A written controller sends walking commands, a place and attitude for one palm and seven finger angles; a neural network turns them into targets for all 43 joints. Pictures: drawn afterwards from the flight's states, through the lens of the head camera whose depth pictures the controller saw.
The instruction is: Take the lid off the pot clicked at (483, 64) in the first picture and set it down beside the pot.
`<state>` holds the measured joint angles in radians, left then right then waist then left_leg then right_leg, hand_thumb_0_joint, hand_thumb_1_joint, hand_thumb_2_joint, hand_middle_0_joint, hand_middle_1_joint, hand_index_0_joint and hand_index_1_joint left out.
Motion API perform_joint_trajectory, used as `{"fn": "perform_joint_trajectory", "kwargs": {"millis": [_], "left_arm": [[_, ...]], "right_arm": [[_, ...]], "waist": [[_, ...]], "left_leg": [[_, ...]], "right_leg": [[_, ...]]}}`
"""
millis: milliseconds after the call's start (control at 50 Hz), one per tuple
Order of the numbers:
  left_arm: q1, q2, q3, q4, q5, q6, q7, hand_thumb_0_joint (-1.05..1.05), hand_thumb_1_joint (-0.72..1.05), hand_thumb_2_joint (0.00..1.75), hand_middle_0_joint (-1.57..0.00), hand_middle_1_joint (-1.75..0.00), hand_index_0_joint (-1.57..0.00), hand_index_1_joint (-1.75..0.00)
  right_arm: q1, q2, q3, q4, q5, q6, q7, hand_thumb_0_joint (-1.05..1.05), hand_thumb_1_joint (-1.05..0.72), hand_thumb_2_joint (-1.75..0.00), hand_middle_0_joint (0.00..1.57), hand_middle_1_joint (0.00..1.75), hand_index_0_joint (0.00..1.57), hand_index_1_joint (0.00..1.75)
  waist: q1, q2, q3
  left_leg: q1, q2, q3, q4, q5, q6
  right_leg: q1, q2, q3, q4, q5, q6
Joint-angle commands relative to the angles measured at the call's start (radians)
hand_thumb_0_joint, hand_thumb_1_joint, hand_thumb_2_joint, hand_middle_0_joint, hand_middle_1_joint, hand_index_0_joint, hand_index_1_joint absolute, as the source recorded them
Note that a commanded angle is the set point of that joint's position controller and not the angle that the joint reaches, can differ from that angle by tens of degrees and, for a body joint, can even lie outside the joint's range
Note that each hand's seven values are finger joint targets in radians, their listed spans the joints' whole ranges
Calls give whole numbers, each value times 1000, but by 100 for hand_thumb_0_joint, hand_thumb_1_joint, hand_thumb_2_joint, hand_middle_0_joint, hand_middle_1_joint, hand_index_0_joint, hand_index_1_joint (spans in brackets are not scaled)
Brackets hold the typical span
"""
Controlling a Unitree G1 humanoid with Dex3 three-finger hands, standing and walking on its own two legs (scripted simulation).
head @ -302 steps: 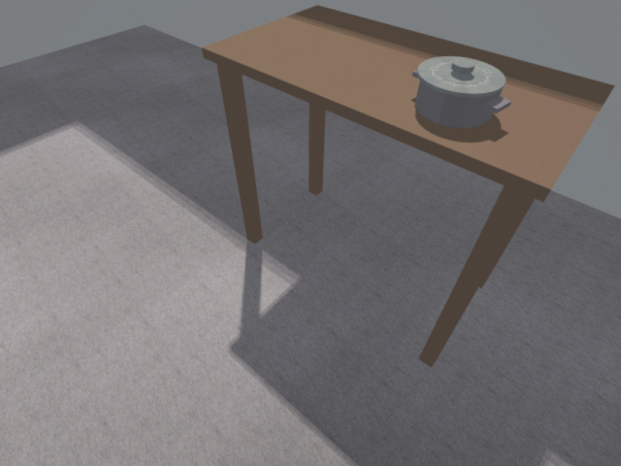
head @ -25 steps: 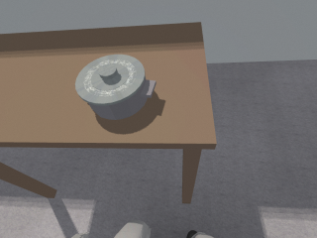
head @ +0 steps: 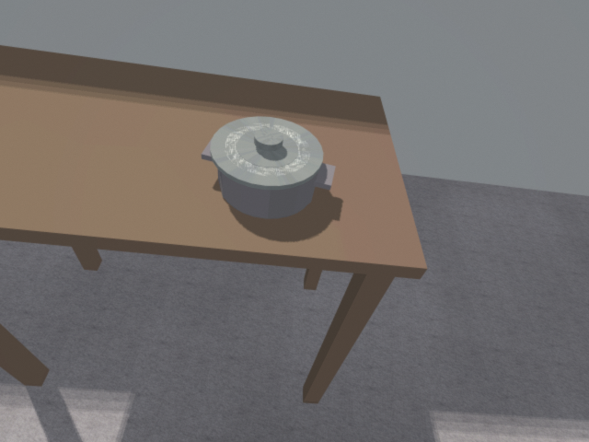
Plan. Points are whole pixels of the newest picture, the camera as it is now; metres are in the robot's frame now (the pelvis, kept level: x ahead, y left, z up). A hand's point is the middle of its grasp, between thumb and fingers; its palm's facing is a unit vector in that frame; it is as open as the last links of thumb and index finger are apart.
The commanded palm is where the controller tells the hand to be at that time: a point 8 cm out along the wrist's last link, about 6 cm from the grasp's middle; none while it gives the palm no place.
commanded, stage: come to a stop and stand still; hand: left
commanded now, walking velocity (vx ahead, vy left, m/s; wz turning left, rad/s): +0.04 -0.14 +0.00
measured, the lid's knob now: (268, 139) +0.52 +0.08 +0.14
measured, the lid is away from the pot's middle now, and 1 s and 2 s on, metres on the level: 0.00 0.00 0.00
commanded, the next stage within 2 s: look again from close up in 0.64 s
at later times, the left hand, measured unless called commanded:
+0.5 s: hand out of the picture +0.13 +0.10 -0.18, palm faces +0.03 -0.98 -0.20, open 7.3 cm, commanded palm none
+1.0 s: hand out of the picture +0.06 +0.21 -0.20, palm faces +0.01 -0.97 -0.23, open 7.4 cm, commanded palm none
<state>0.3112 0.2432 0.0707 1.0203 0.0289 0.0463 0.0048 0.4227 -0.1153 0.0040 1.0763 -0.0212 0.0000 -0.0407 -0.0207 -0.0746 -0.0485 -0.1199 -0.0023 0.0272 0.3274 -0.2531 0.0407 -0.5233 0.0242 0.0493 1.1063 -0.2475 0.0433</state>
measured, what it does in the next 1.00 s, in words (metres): steps on the spot: right foot, then left foot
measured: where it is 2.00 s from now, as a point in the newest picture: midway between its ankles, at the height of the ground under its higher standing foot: outside the picture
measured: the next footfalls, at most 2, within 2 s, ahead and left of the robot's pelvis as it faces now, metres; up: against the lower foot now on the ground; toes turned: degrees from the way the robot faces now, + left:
right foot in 0.32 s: +0.05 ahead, -0.15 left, +0.00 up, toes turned -1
left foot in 0.70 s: +0.11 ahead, +0.06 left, +0.00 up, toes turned +2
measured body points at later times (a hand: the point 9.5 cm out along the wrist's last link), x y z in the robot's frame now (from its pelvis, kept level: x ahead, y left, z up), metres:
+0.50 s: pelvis +0.04 -0.06 -0.01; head +0.07 -0.07 +0.44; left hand +0.13 +0.15 -0.16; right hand -0.02 -0.26 -0.18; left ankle +0.00 +0.08 -0.74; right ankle +0.01 -0.15 -0.75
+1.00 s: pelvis +0.05 +0.02 -0.02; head +0.07 +0.04 +0.42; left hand +0.06 +0.26 -0.19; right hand +0.14 -0.22 -0.16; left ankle +0.07 +0.06 -0.75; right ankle +0.01 -0.15 -0.75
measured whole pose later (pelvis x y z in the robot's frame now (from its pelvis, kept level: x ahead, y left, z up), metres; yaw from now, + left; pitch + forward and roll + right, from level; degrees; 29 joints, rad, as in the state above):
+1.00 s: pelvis +0.05 +0.02 -0.02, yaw -1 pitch +0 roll -1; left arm 0.29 0.22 0.01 1.00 0.02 0.03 0.05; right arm 0.17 -0.17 -0.01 0.94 -0.02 0.02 -0.01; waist 0.03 -0.02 0.05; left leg -0.32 -0.05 0.10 0.62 -0.31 0.11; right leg -0.21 -0.06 0.00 0.60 -0.38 -0.02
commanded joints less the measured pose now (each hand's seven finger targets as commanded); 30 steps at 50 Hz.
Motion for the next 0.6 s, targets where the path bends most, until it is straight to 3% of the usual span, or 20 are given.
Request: {"fn": "perform_joint_trajectory", "kwargs": {"millis": [0, 40, 80, 140, 180, 220, 260, 280, 300, 320, 340, 380, 400, 440, 480, 580], "left_arm": [[-63, 23, -5, -61, -6, -21, 0, 0, 90, 90, -20, -30, -20, -30], [-78, 7, -11, -63, -12, -19, 1, 0, 90, 90, -20, -30, -20, -30], [-89, -12, -19, -56, -16, -18, 1, 0, 90, 90, -20, -30, -20, -30], [-127, -38, -35, -58, -21, -26, -1, 0, 90, 90, -20, -30, -20, -30], [-150, -59, -40, -55, -26, -34, 3, 0, 90, 90, -20, -30, -20, -30], [-135, -65, -37, -40, -29, -43, 8, 0, 90, 90, -20, -30, -20, -30], [-86, -55, -33, -16, -31, -53, 11, 0, 90, 90, -20, -30, -20, -30], [-37, -34, -28, 8, -30, -62, 15, 0, 90, 90, -20, -30, -20, -30], [16, 5, -23, 31, -27, -72, 27, 0, 90, 90, -20, -30, -20, -30], [47, 38, -18, 49, -24, -80, 37, 0, 90, 90, -20, -30, -20, -30], [39, 67, -19, 49, -27, -80, 37, 0, 90, 90, -20, -30, -20, -30], [15, 49, -11, 47, -21, -86, 48, 0, 90, 90, -20, -30, -20, -30], [8, 33, -20, 47, -20, -86, 52, 0, 90, 90, -20, -30, -20, -30], [-24, 33, -21, 38, -20, -81, 57, 0, 90, 90, -20, -30, -20, -30], [-54, 45, -14, 23, -18, -75, 59, 0, 90, 90, -20, -30, -20, -30], [-100, 72, 2, -22, -8, -58, 53, 0, 90, 90, -20, -30, -20, -30]], "right_arm": [[140, -152, -28, -7, -2, -41, -32, 0, -90, -90, 20, 30, 20, 30], [168, -136, -25, 6, -4, -41, -37, 0, -90, -90, 20, 30, 20, 30], [177, -133, -22, 23, -5, -38, -39, 0, -90, -90, 20, 30, 20, 30], [154, -117, -24, 29, -5, -34, -31, 0, -90, -90, 20, 30, 20, 30], [149, -118, -26, 40, -8, -29, -27, 0, -90, -90, 20, 30, 20, 30], [132, -114, -31, 48, -8, -24, -26, 0, -90, -90, 20, 30, 20, 30], [113, -110, -35, 52, 0, -23, -23, 0, -90, -90, 20, 30, 20, 30], [111, -97, -36, 57, 7, -25, -19, 0, -90, -90, 20, 30, 20, 30], [113, -61, -32, 55, 16, -30, -13, 0, -90, -90, 20, 30, 20, 30], [93, -30, -26, 45, 21, -28, -9, 0, -90, -90, 20, 30, 20, 30], [77, -35, -30, 36, 17, -21, -7, 0, -90, -90, 20, 30, 20, 30], [38, -39, -35, 41, 13, -6, -11, 0, -90, -90, 20, 30, 20, 30], [16, -48, -40, 41, 15, -2, -12, 0, -90, -90, 20, 30, 20, 30], [-4, -47, -47, 45, 20, 5, -13, 0, -90, -90, 20, 30, 20, 30], [-36, -44, -50, 38, 20, 19, -9, 0, -90, -90, 20, 30, 20, 30], [-109, -76, -65, -23, 9, 45, 12, 0, -90, -90, 20, 30, 20, 30]], "waist": [[-40, 216, 133], [-44, 221, 135], [-41, 245, 115], [-44, 260, 105], [-50, 283, 105], [-39, 302, 88], [-5, 238, 71], [15, 186, 39], [28, 79, -13], [33, -54, -20], [30, -62, -2], [34, -164, 7], [34, -147, 23], [26, -69, 27], [17, -33, 63], [11, -63, 131]], "left_leg": [[162, 286, -238, -84, 392, 26], [169, 295, -227, -59, 549, 47], [167, 286, -201, -40, 628, 62], [104, 251, -149, -26, 632, 92], [76, 241, -141, -13, 633, 93], [60, 237, -150, 11, 620, 88], [1, 207, -133, 55, 523, 48], [-57, 179, -102, 101, 427, 13], [-181, 147, -65, 141, 252, -27], [-271, 79, -8, 166, -44, -59], [-277, 58, 8, 189, -204, -65], [-270, 73, 1, 285, -269, -74], [-272, 72, -7, 308, -274, -76], [-257, 65, -1, 309, -236, -79], [-231, 53, 8, 324, -187, -84], [-183, 50, 1, 384, -119, -81]], "right_leg": [[-206, -34, 20, -6, -52, -1], [-181, -41, 8, -40, -93, -5], [-129, -51, -11, -92, -112, -8], [0, -58, -71, -257, -140, -18], [75, -49, -103, -361, -153, -25], [154, -40, -115, -480, -131, -34], [296, -38, -127, -660, 36, -36], [425, -73, -98, -737, 181, -39], [597, -170, 1, -703, 400, -66], [644, -287, 113, -682, 630, -119], [610, -354, 120, -695, 690, -169], [591, -315, 108, -690, 880, -199], [579, -314, 95, -680, 975, -199], [560, -317, 83, -667, 989, -214], [472, -312, 83, -684, 879, -221], [266, -316, 94, -756, 504, -214]]}}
